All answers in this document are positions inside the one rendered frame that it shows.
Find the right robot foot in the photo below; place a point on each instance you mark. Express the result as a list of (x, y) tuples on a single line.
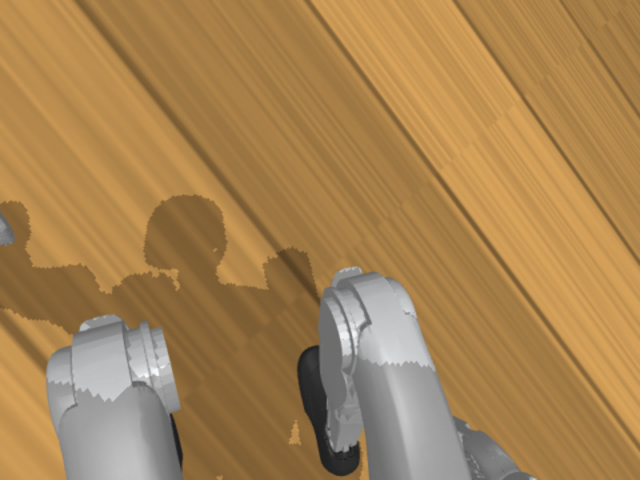
[(314, 401)]

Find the right robot hand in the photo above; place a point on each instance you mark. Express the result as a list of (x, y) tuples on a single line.
[(486, 459)]

